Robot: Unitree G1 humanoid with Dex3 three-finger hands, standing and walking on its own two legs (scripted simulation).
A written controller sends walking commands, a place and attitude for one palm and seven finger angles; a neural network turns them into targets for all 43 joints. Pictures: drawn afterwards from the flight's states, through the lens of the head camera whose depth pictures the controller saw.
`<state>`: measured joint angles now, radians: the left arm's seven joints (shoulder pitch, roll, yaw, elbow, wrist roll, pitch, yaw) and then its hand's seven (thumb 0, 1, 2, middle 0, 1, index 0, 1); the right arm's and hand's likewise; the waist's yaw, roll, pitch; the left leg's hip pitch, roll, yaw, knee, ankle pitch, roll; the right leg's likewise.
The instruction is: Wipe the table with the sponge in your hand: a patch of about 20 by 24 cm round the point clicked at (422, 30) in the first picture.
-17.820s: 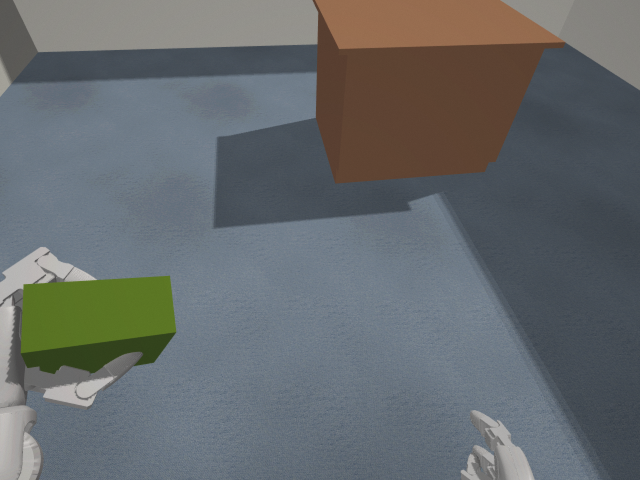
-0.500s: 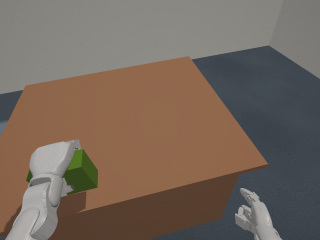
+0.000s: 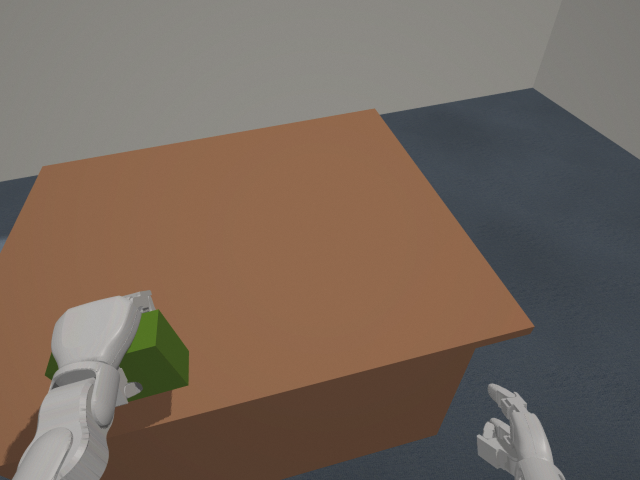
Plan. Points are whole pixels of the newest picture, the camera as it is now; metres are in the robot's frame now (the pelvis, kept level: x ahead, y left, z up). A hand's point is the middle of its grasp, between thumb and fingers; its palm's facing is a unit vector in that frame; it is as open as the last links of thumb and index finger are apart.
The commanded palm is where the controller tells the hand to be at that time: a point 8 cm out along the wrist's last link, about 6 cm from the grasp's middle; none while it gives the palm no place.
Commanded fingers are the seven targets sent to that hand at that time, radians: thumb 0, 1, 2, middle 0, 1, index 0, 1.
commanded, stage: lower the sponge onto the table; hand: left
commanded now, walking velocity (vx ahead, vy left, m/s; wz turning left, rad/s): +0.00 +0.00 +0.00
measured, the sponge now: (131, 367) +0.22 +0.30 +0.02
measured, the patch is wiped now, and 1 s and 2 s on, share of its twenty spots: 0.00 0.00 0.50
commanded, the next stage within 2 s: wipe forward along the first lane in 1.10 s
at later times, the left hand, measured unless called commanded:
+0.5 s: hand (127, 364) +0.22 +0.30 +0.03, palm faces -0.06 -0.09 -0.99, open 9.3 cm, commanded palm +0.21 +0.30 +0.08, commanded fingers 0.00 0.10 1.30 -1.20 -1.60 -1.20 -1.60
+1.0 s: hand (134, 363) +0.23 +0.30 +0.01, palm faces -0.06 -0.08 -1.00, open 9.3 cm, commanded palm +0.21 +0.30 +0.06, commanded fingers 0.00 0.10 1.30 -1.20 -1.60 -1.20 -1.60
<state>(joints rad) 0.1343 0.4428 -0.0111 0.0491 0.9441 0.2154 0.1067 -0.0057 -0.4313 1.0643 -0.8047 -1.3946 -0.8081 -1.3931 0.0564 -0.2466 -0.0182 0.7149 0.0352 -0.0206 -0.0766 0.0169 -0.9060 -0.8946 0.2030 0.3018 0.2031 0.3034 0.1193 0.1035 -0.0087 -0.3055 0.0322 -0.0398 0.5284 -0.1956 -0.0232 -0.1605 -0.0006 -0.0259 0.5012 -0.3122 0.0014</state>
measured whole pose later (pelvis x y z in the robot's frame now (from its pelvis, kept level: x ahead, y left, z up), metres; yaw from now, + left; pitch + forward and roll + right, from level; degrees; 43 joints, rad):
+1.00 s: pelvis +0.00 +0.01 -0.01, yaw +0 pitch +2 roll -1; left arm 0.13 0.40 -0.02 0.19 0.98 0.20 0.22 0.00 -0.43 1.07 -0.80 -1.40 -0.81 -1.39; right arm 0.09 -0.24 -0.03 0.71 0.04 0.01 -0.06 0.02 -0.91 -0.89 0.20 0.30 0.20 0.30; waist 0.10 0.08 -0.05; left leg -0.41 0.03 -0.04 0.62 -0.23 -0.02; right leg -0.26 0.00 -0.02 0.58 -0.34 0.01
